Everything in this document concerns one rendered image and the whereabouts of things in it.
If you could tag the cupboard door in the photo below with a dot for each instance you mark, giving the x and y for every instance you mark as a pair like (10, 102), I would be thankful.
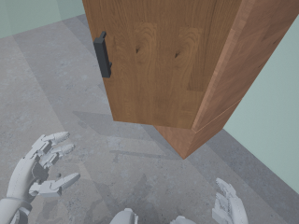
(163, 55)

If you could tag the left robot thigh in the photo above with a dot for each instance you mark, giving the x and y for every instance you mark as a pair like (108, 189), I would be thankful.
(125, 217)

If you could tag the left robot forearm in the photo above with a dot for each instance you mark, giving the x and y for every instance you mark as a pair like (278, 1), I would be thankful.
(14, 211)

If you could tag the robot left hand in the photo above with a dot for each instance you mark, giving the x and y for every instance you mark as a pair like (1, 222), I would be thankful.
(23, 185)

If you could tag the handle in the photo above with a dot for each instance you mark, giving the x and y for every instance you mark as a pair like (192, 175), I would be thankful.
(100, 48)

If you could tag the robot right hand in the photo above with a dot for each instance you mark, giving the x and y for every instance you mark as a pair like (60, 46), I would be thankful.
(233, 210)

